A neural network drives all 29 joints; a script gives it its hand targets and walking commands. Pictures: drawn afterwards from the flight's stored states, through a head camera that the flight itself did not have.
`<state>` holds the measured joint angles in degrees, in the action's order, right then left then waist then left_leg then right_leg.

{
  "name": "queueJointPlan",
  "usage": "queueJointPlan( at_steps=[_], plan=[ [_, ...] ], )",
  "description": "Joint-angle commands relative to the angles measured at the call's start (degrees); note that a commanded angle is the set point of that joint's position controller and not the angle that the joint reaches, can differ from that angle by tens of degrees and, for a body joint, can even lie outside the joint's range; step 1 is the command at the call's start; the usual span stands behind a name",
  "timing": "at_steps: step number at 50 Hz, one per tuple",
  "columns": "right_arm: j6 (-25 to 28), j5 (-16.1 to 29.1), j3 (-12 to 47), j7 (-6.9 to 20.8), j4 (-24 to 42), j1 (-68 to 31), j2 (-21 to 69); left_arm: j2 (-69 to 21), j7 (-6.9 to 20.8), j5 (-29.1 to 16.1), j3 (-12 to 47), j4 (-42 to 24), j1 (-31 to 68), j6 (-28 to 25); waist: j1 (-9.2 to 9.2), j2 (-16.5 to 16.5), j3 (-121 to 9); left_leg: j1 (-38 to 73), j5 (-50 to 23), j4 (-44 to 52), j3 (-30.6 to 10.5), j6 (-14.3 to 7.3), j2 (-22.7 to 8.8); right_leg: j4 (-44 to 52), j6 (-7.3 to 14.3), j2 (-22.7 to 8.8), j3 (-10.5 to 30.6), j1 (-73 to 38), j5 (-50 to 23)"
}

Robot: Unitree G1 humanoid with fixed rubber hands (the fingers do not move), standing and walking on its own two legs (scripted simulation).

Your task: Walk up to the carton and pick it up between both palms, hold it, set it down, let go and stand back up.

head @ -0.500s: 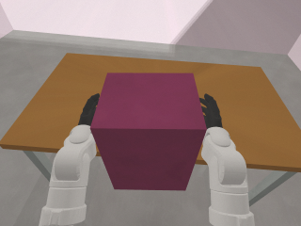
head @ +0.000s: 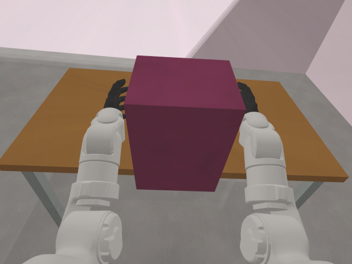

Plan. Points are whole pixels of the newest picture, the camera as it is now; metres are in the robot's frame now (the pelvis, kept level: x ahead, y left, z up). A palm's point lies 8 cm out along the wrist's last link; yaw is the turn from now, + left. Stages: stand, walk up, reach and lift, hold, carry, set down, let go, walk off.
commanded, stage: hold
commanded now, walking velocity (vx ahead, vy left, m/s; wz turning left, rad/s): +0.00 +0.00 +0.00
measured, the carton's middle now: (179, 129) +0.39 +0.00 +0.13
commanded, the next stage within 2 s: none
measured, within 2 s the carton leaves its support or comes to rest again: neither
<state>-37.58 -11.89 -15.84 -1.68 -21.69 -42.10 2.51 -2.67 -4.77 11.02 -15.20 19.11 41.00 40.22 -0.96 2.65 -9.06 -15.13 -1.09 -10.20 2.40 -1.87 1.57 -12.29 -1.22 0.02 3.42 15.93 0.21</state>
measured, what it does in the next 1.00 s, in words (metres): stands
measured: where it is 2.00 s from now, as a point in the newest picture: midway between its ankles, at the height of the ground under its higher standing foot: outside the picture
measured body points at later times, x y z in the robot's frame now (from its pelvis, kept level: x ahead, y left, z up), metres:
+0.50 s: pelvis +0.05 -0.02 +0.00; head +0.04 -0.03 +0.45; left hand +0.44 +0.13 +0.15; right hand +0.45 -0.16 +0.16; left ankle +0.07 +0.10 -0.75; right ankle +0.06 -0.13 -0.75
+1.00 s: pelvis +0.04 +0.01 +0.01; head +0.04 +0.01 +0.46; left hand +0.37 +0.18 +0.16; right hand +0.39 -0.12 +0.17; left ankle +0.07 +0.10 -0.75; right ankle +0.06 -0.13 -0.75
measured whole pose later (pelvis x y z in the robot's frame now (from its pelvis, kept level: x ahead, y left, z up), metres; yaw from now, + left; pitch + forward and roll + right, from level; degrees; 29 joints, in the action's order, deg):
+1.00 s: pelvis +0.04 +0.01 +0.01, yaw +2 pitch +1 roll +0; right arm -47.8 -6.3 -5.9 -6.3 13.4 -21.6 5.9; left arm -2.0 -6.8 3.0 -6.2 -11.9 20.2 46.5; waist 0.6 0.3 -1.8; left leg -5.1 0.0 -4.5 -0.1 -1.6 2.5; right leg -4.6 -1.0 -1.1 1.3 4.3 0.9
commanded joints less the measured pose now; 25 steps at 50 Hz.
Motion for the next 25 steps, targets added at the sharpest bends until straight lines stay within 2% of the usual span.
queueJointPlan(
  at_steps=[1, 2, 3, 4, 5, 6, 7, 8, 9, 10, 11, 12, 14, 16, 18, 20, 22, 24, 25],
  plan=[
    [6.4, 7.8, 15.8, 9.3, 0.5, -42.4, 23.6, -29.0, 6.8, -5.7, 17.1, -4.2, 44.6, -6.1, 0.69, -12.1, -23.7, 15.0, 31.6, 2.1, -3.9, 2.9, -3.2, 0.2, 2.0, 3.3, -6.2, 5.6, 21.3],
    [7.1, 7.4, 14.5, 9.6, -2.4, -43.6, 23.0, -29.2, 6.7, -5.3, 16.1, -2.0, 45.3, -6.7, 0.94, -12.2, -20.0, 12.1, 33.6, 2.0, -4.3, 2.6, -3.6, -0.6, 2.4, 3.7, -6.4, 7.4, 22.0],
    [7.6, 7.5, 14.6, 9.6, -4.1, -43.7, 24.5, -29.5, 6.6, -5.5, 15.2, -1.2, 45.8, -7.6, 0.47, -10.9, -18.6, 11.1, 29.2, 0.0, -2.9, 2.2, -2.9, -0.2, 2.6, 3.2, -5.9, 8.8, 21.8],
    [8.2, 8.0, 15.3, 9.2, -4.5, -44.2, 26.2, -29.9, 6.5, -5.8, 15.3, -1.1, 46.8, -8.7, 0.45, -8.2, -17.5, 12.0, 22.0, -1.5, -2.2, 1.8, -2.2, 1.2, 2.9, 2.9, -4.9, 10.5, 20.0],
    [8.5, 8.5, 15.9, 8.7, -4.9, -43.8, 28.0, -30.0, 6.3, -7.0, 15.4, -1.4, 46.8, -9.4, 0.18, -5.1, -17.6, 14.1, 12.3, -3.6, -1.3, 1.5, -1.3, 1.7, 2.7, 2.4, -4.1, 10.7, 14.0],
    [8.8, 9.9, 17.5, 7.8, -3.1, -43.2, 28.8, -30.0, 6.1, -8.8, 17.4, -4.2, 46.9, -10.0, -0.24, -3.7, -23.1, 17.3, 2.7, -4.8, -1.5, 1.4, -0.9, 1.0, 2.1, 2.0, -3.4, 7.5, 4.1],
    [8.7, 11.0, 19.6, 7.0, 0.1, -42.5, 29.7, -30.1, 6.0, -10.2, 19.2, -6.9, 46.6, -10.2, 0.12, -1.6, -29.1, 20.1, -6.1, -5.5, -2.1, 1.4, -0.6, -0.4, 1.3, 2.0, -3.0, 2.6, -6.8],
    [8.3, 11.8, 21.0, 6.2, 3.0, -41.2, 29.9, -29.1, 5.9, -11.3, 20.7, -9.1, 45.4, -10.0, 0.22, -1.3, -36.2, 22.7, -10.6, -5.7, -2.3, 1.7, -0.3, -1.1, 0.5, 2.0, -2.8, -3.0, -13.8],
    [8.0, 11.8, 21.9, 5.7, 5.1, -40.9, 29.7, -28.2, 5.8, -11.6, 21.2, -10.3, 44.4, -9.6, 0.35, -0.6, -40.8, 24.2, -8.2, -4.6, -2.4, 1.6, -0.2, -0.9, 0.1, 2.2, -2.4, -6.8, -12.3],
    [7.6, 11.4, 22.3, 5.3, 6.1, -40.3, 29.5, -28.3, 5.7, -11.3, 21.9, -9.8, 42.9, -9.0, 0.92, -2.5, -39.5, 22.2, -0.7, -2.4, -3.1, 1.4, -0.7, -0.2, 0.3, 2.1, -2.3, -9.7, -4.3],
    [7.2, 10.8, 21.1, 5.2, 4.6, -40.3, 28.5, -28.4, 5.7, -10.5, 21.5, -7.0, 42.1, -8.3, 0.70, -4.3, -33.6, 18.5, 7.3, -0.4, -3.7, 1.6, -1.2, 0.2, 0.7, 2.5, -2.7, -8.4, 3.4],
    [6.8, 10.6, 20.2, 5.2, 2.4, -40.0, 28.2, -28.9, 5.8, -9.8, 20.5, -4.2, 41.6, -7.9, 0.92, -5.5, -26.9, 15.4, 9.4, -0.1, -3.3, 1.9, -1.2, 1.0, 1.1, 2.6, -3.2, -5.8, 7.3],
    [6.8, 10.1, 20.6, 5.7, 0.7, -38.2, 27.8, -29.5, 6.1, -9.7, 19.9, -1.1, 39.4, -7.9, 0.82, -4.8, -18.5, 14.9, 9.2, -0.3, -2.7, 1.8, -1.0, 2.4, 1.6, 2.6, -4.1, -1.3, 9.9],
    [6.9, 9.8, 20.4, 5.9, 0.7, -38.1, 29.0, -29.2, 6.4, -9.5, 18.4, -0.8, 38.8, -9.0, 0.23, -1.7, -17.1, 15.5, 8.1, -1.0, -2.7, 1.2, -0.6, 2.7, 1.2, 2.4, -3.6, -0.5, 9.1],
    [7.6, 12.0, 23.2, 5.5, 4.2, -39.4, 30.6, -29.0, 6.4, -11.2, 20.6, -5.7, 41.3, -10.6, 0.28, -1.6, -21.9, 15.0, 4.7, -1.4, -3.0, 0.7, -0.3, 1.5, 1.0, 1.8, -2.7, -4.5, 3.5],
    [8.3, 14.7, 27.8, 4.4, 11.6, -42.8, 32.6, -30.2, 5.8, -13.8, 24.0, -9.9, 42.6, -11.6, 1.14, 0.0, -28.3, 14.3, -1.3, -1.3, -3.7, 0.2, -0.4, -0.3, 0.2, 1.5, -1.6, -11.0, -5.6],
    [8.1, 18.3, 33.1, 3.0, 18.0, -44.4, 34.4, -30.4, 4.9, -16.0, 27.8, -15.1, 42.8, -11.6, 2.11, -0.1, -34.5, 14.3, -6.7, -1.2, -3.7, -0.3, 0.0, -2.7, -1.3, 0.9, -0.7, -17.2, -15.4],
    [6.8, 19.8, 36.1, 1.4, 20.9, -41.9, 34.6, -30.0, 3.9, -17.5, 30.9, -17.9, 39.8, -10.4, 2.68, -0.4, -35.9, 14.6, -11.0, -0.8, -4.0, -0.3, 0.1, -3.8, -2.2, 0.7, -0.4, -20.4, -21.7],
    [5.6, 20.0, 37.4, 0.9, 21.3, -39.1, 34.9, -29.0, 3.5, -18.0, 31.9, -19.9, 38.3, -9.6, 2.62, 0.6, -36.1, 15.2, -11.8, -0.2, -4.0, -0.4, 0.2, -4.8, -3.1, 0.3, -0.4, -22.2, -25.8]
  ],
)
